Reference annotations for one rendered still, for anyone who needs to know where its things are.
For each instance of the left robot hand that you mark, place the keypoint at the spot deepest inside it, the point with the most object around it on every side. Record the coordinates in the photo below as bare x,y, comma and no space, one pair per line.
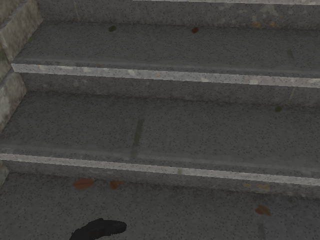
98,228

